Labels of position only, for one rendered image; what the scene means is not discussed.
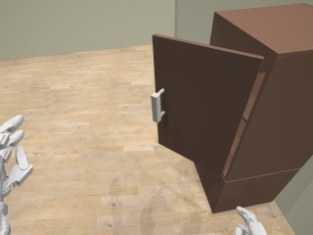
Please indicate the left robot forearm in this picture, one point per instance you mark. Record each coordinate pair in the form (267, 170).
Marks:
(5, 228)

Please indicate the right robot hand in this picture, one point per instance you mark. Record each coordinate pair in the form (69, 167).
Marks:
(254, 227)

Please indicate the handle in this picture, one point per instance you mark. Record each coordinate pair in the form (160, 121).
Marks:
(156, 106)

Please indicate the left robot hand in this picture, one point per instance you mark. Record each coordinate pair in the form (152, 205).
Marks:
(21, 171)

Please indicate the cupboard door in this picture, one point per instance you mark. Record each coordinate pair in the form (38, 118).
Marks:
(206, 91)

